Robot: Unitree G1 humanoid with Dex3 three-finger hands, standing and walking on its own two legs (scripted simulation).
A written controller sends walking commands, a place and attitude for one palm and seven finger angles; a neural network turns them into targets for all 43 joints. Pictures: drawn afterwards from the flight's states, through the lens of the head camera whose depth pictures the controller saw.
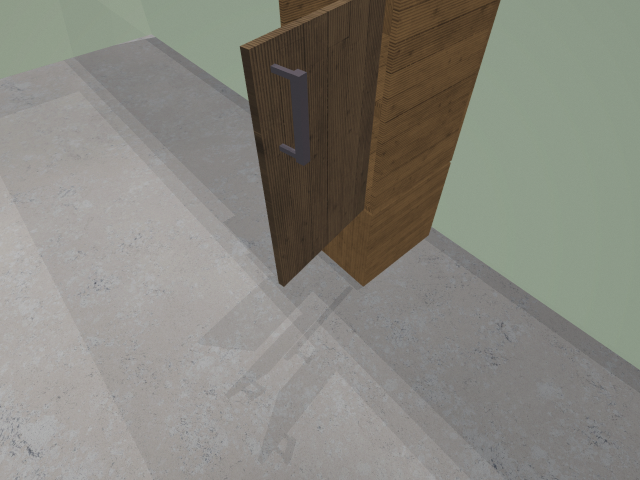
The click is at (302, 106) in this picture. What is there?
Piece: cupboard door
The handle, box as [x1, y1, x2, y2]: [270, 64, 309, 165]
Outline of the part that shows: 273,64 270,66 271,72 288,78 290,80 295,148 293,149 284,144 281,144 279,148 280,150 294,157 297,162 304,165 309,161 306,72 299,69 293,71 282,66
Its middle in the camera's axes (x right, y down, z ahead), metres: -0.05 -0.20 +0.63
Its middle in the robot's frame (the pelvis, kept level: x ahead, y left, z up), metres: +0.63 +0.08 +0.12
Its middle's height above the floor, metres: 0.90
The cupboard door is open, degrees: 100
